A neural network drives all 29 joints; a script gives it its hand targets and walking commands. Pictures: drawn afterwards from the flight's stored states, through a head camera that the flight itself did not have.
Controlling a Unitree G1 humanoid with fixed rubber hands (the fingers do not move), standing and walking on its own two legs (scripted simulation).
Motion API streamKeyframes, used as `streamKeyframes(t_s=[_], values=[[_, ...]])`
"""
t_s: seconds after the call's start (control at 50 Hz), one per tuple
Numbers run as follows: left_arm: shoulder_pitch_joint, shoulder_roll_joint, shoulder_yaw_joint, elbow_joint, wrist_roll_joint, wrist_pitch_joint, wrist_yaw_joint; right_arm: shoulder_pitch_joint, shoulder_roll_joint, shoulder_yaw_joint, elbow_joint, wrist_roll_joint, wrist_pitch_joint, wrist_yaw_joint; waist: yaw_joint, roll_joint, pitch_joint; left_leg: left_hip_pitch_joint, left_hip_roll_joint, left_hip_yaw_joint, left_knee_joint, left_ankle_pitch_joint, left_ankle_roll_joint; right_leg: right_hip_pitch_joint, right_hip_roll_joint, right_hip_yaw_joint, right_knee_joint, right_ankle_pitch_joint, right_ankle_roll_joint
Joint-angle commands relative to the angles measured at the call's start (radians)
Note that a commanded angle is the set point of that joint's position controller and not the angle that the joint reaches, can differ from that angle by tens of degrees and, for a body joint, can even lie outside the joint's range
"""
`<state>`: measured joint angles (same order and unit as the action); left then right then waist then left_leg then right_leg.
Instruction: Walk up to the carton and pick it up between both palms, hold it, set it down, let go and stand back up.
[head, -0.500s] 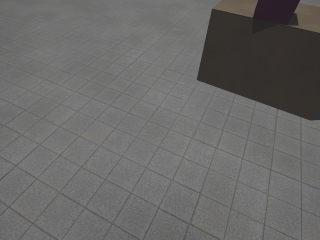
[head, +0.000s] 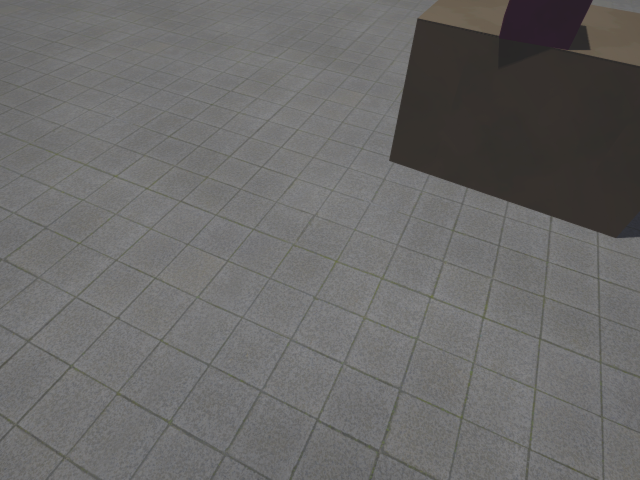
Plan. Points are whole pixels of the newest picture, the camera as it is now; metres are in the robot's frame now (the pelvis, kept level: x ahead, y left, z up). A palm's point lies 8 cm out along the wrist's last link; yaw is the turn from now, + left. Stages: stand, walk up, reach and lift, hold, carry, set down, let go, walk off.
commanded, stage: walk up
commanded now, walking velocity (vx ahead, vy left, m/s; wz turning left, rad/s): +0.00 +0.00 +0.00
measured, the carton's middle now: out of the picture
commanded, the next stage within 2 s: none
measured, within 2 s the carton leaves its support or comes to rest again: neither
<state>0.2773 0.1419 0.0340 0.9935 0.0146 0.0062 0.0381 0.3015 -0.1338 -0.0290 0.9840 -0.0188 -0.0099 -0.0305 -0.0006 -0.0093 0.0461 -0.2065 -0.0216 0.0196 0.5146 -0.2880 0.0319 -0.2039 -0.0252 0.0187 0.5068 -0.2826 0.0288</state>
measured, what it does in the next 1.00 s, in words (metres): walks ahead, turning right: right foot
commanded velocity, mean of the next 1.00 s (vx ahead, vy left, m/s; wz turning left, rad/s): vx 0.00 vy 0.00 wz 0.00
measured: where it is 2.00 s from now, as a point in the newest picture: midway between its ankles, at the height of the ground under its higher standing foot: (430, 326)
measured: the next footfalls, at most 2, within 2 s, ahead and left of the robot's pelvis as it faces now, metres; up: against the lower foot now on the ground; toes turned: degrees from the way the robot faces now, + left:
right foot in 0.56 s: +0.23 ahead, -0.30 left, +0.00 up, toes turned -24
left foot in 1.10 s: +0.59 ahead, -0.23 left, +0.00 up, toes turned -15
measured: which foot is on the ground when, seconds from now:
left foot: down 0.00-0.60, up 0.62-1.00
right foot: down 0.00-0.14, up 0.16-0.54, down 0.56-1.00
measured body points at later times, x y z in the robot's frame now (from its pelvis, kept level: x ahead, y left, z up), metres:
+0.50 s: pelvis +0.08 -0.09 -0.01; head +0.07 -0.09 +0.44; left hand +0.30 +0.09 -0.10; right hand +0.05 -0.33 -0.14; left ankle -0.01 +0.10 -0.74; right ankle +0.17 -0.27 -0.70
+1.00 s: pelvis +0.31 -0.24 -0.01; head +0.32 -0.25 +0.44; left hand +0.38 -0.02 -0.13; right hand +0.43 -0.48 -0.10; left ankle +0.49 -0.19 -0.69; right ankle +0.19 -0.29 -0.74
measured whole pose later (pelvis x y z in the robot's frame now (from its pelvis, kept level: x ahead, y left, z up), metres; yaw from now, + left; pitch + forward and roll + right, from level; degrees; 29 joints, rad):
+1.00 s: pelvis +0.31 -0.24 -0.01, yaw -23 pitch +1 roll -3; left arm 0.51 0.12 0.04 0.74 0.05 -0.10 0.01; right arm 0.13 -0.14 0.02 0.62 -0.03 -0.03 0.05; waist 0.07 0.07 0.02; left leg -0.67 0.12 0.06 0.83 -0.16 0.01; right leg -0.08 0.10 -0.04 0.43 -0.37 -0.06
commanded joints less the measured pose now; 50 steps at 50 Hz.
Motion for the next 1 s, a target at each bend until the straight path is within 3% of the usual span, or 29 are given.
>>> streamKeyframes(t_s=[0.0, 0.08, 0.1, 0.12, 0.14, 0.16, 0.2, 0.24, 0.3, 0.36, 0.42, 0.46, 0.48, 0.5, 0.52, 0.54, 0.56, 0.58, 0.6, 0.62, 0.64, 0.68, 0.72, 0.76, 0.82, 0.86, 0.94, 0.98], values=[[0.074, 0.054, 0.006, 0.005, -0.001, -0.012, 0.011, 0.059, -0.102, -0.019, -0.007, 0.001, -0.016, -0.010, 0.002, 0.000, -0.009, 0.011, 0.087, -0.096, -0.125, 0.222, 0.034, 0.003, -0.046, 0.048, -0.086, 0.179, -0.052], [0.068, 0.090, 0.015, 0.027, -0.003, -0.009, 0.006, 0.065, -0.088, -0.015, 0.022, 0.003, -0.011, -0.009, 0.003, 0.008, 0.015, 0.033, 0.091, -0.096, -0.135, 0.221, 0.034, -0.006, -0.049, 0.047, -0.095, 0.173, -0.050], [-0.033, 0.159, 0.044, -0.146, -0.003, -0.010, -0.040, 0.094, -0.145, -0.070, -0.166, -0.007, -0.034, -0.002, -0.077, 0.042, -0.109, 0.299, 0.196, -0.217, -0.166, -0.373, 0.107, -0.325, 0.060, 0.032, 0.143, -0.308, -0.059], [-0.147, 0.134, 0.036, -0.191, 0.011, 0.001, -0.062, 0.125, -0.183, -0.086, -0.160, -0.019, -0.042, -0.010, -0.122, 0.118, -0.042, 0.370, 0.407, -0.451, -0.327, -0.555, 0.184, -0.575, 0.059, -0.041, 0.409, -0.344, -0.036], [-0.178, 0.139, 0.038, -0.221, 0.042, 0.014, -0.076, 0.123, -0.175, -0.082, -0.161, -0.024, -0.044, -0.025, -0.112, 0.080, 0.018, 0.315, 0.517, -0.509, -0.370, -0.557, 0.209, -0.673, -0.030, -0.014, 0.539, -0.293, -0.013], [-0.189, 0.136, 0.035, -0.239, 0.052, 0.016, -0.088, 0.119, -0.163, -0.079, -0.161, -0.030, -0.048, -0.037, -0.114, 0.044, 0.060, 0.257, 0.529, -0.508, -0.381, -0.542, 0.213, -0.691, -0.060, 0.007, 0.576, -0.272, -0.009], [-0.169, 0.115, 0.038, -0.263, 0.057, 0.005, -0.101, 0.114, -0.127, -0.071, -0.182, -0.038, -0.068, -0.044, -0.098, 0.048, 0.090, 0.157, 0.488, -0.448, -0.399, -0.506, 0.192, -0.680, -0.088, 0.053, 0.627, -0.187, -0.005], [-0.107, 0.102, 0.039, -0.275, 0.045, -0.002, -0.107, 0.075, -0.119, -0.063, -0.209, -0.044, -0.087, -0.039, -0.056, 0.111, 0.079, 0.139, 0.432, -0.295, -0.407, -0.455, 0.154, -0.647, -0.094, 0.069, 0.643, -0.120, 0.013], [-0.119, 0.084, 0.023, -0.318, 0.031, 0.002, -0.117, 0.046, -0.127, -0.058, -0.246, -0.042, -0.109, -0.023, -0.047, 0.186, 0.072, 0.102, 0.405, -0.148, -0.428, -0.389, 0.155, -0.611, -0.100, 0.020, 0.571, -0.040, 0.025], [-0.164, 0.067, 0.007, -0.374, 0.016, -0.006, -0.129, 0.009, -0.162, -0.063, -0.276, -0.045, -0.120, -0.010, -0.028, 0.168, 0.143, 0.024, 0.385, -0.024, -0.447, -0.323, 0.133, -0.544, -0.122, 0.003, 0.427, 0.055, 0.009], [-0.149, 0.063, 0.004, -0.397, 0.019, -0.022, -0.137, -0.019, -0.198, -0.070, -0.303, -0.033, -0.111, 0.011, -0.009, 0.175, 0.157, -0.089, 0.344, 0.115, -0.416, -0.264, 0.100, -0.326, -0.090, -0.093, 0.289, 0.085, -0.016], [-0.098, 0.080, 0.012, -0.408, 0.024, -0.033, -0.129, -0.003, -0.223, -0.076, -0.313, -0.031, -0.096, 0.022, 0.004, 0.129, 0.151, -0.085, 0.354, 0.131, -0.352, -0.236, 0.100, -0.249, -0.068, -0.140, 0.227, 0.033, -0.046], [-0.049, 0.100, 0.020, -0.401, 0.034, -0.038, -0.121, 0.021, -0.237, -0.074, -0.314, -0.030, -0.086, 0.027, 0.019, 0.062, 0.124, -0.070, 0.342, 0.168, -0.247, -0.140, 0.092, -0.177, -0.026, -0.185, 0.204, 0.006, -0.063], [0.058, 0.122, 0.039, -0.390, 0.036, -0.045, -0.108, 0.035, -0.241, -0.073, -0.317, -0.032, -0.073, 0.033, 0.068, 0.009, 0.052, -0.076, 0.323, 0.211, -0.058, -0.036, 0.074, -0.053, -0.009, -0.171, 0.159, 0.014, -0.084], [0.166, 0.160, 0.064, -0.367, 0.037, -0.052, -0.092, 0.071, -0.199, -0.058, -0.314, -0.033, -0.065, 0.042, 0.111, -0.117, -0.044, -0.088, 0.265, 0.264, 0.208, 0.060, 0.059, 0.073, 0.027, -0.149, 0.144, -0.028, -0.104], [0.264, 0.244, 0.098, -0.371, 0.044, -0.062, -0.071, 0.108, -0.121, -0.024, -0.346, -0.025, -0.060, 0.062, 0.142, -0.337, -0.163, -0.203, 0.149, 0.263, 0.573, -0.096, 0.025, 0.209, -0.091, 0.141, 0.060, -0.236, -0.155], [0.283, 0.295, 0.115, -0.396, 0.040, -0.066, -0.048, 0.066, -0.076, -0.006, -0.406, -0.029, -0.057, 0.081, 0.144, -0.413, -0.139, -0.440, 0.052, 0.111, 0.796, -0.320, -0.003, 0.269, -0.244, 0.590, -0.122, -0.377, -0.207], [0.246, 0.323, 0.121, -0.413, 0.007, -0.064, -0.031, 0.016, -0.141, -0.012, -0.476, -0.031, -0.048, 0.083, 0.137, -0.310, -0.198, -0.504, 0.045, 0.017, 0.900, -0.289, -0.010, 0.290, -0.326, 0.850, -0.275, -0.381, -0.282], [0.204, 0.294, 0.106, -0.425, -0.001, -0.064, -0.020, -0.053, -0.173, -0.022, -0.500, -0.026, -0.046, 0.077, 0.133, -0.208, -0.191, -0.537, 0.080, -0.023, 0.951, -0.217, -0.014, 0.268, -0.327, 0.864, -0.312, -0.326, -0.245], [0.176, 0.279, 0.087, -0.444, 0.006, -0.065, -0.012, -0.094, -0.168, -0.018, -0.499, -0.010, -0.049, 0.075, 0.124, -0.156, -0.169, -0.541, 0.117, -0.041, 0.971, -0.154, -0.006, 0.232, -0.300, 0.723, -0.267, -0.195, -0.195], [0.133, 0.249, 0.074, -0.455, 0.027, -0.068, -0.003, -0.065, -0.141, -0.006, -0.471, 0.003, -0.048, 0.074, 0.089, -0.104, -0.141, -0.516, 0.148, -0.047, 0.966, -0.114, 0.003, 0.180, -0.284, 0.622, -0.208, -0.055, -0.179], [0.067, 0.192, 0.054, -0.439, 0.032, -0.090, -0.011, -0.024, -0.107, 0.003, -0.441, 0.004, -0.046, 0.071, 0.022, -0.114, -0.096, -0.428, 0.188, -0.047, 0.863, -0.069, -0.007, 0.019, -0.242, 0.418, -0.175, 0.158, -0.188], [0.082, 0.126, 0.036, -0.422, 0.034, -0.108, -0.023, -0.026, -0.106, 0.008, -0.424, -0.005, -0.042, 0.072, -0.003, -0.043, -0.077, -0.413, 0.186, -0.053, 0.817, -0.050, -0.015, -0.046, -0.237, 0.369, -0.198, 0.174, -0.210], [0.121, 0.103, 0.035, -0.405, 0.035, -0.129, -0.026, -0.071, -0.100, 0.013, -0.436, -0.018, -0.036, 0.074, 0.007, -0.010, -0.052, -0.454, 0.175, -0.049, 0.753, -0.017, -0.025, -0.056, -0.225, 0.348, -0.228, 0.180, -0.229], [0.194, 0.097, 0.036, -0.366, 0.032, -0.138, -0.022, -0.170, -0.074, 0.028, -0.460, -0.023, -0.034, 0.074, 0.040, -0.013, -0.020, -0.568, 0.169, -0.009, 0.605, 0.048, -0.036, 0.037, -0.203, 0.284, -0.248, 0.253, -0.244], [0.191, 0.107, 0.039, -0.361, 0.032, -0.134, -0.020, -0.236, -0.055, 0.041, -0.473, -0.016, -0.039, 0.076, 0.043, -0.040, -0.001, -0.568, 0.163, 0.020, 0.443, 0.100, -0.036, 0.068, -0.175, 0.241, -0.259, 0.239, -0.241], [0.191, 0.134, 0.050, -0.357, 0.026, -0.126, -0.024, -0.318, -0.036, 0.047, -0.484, -0.007, -0.053, 0.077, 0.064, -0.057, 0.022, -0.446, 0.121, 0.071, 0.182, 0.186, 0.000, 0.075, -0.137, 0.172, -0.252, 0.204, -0.213], [0.193, 0.155, 0.056, -0.354, 0.022, -0.119, -0.029, -0.300, -0.036, 0.042, -0.484, -0.010, -0.059, 0.073, 0.058, -0.061, 0.017, -0.332, 0.097, 0.087, 0.120, 0.207, 0.028, 0.044, -0.143, 0.171, -0.238, 0.174, -0.207]])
